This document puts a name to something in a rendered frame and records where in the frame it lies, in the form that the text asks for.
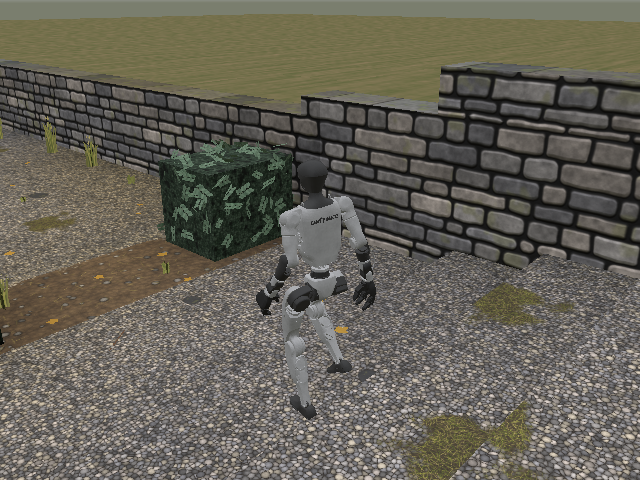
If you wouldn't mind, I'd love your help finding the left robot hand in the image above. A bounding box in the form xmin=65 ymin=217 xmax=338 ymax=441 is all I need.
xmin=256 ymin=290 xmax=280 ymax=316

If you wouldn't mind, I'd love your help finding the right robot upper arm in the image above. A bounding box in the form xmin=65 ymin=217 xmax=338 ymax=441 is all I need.
xmin=333 ymin=196 xmax=367 ymax=249

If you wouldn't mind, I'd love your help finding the right robot forearm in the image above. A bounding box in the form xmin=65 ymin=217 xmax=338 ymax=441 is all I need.
xmin=355 ymin=235 xmax=373 ymax=282

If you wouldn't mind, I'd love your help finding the robot left thigh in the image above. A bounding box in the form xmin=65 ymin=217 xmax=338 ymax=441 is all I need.
xmin=282 ymin=285 xmax=313 ymax=357

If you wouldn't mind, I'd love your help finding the humanoid robot head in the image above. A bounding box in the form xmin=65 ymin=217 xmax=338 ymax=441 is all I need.
xmin=297 ymin=159 xmax=334 ymax=209

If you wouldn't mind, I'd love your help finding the right robot hand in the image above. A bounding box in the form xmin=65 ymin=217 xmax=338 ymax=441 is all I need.
xmin=353 ymin=280 xmax=376 ymax=311

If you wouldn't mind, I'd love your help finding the left robot forearm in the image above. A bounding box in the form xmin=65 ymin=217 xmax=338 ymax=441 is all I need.
xmin=264 ymin=255 xmax=291 ymax=298

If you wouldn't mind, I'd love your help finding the left robot upper arm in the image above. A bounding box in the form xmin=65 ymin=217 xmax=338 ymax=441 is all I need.
xmin=279 ymin=208 xmax=301 ymax=268

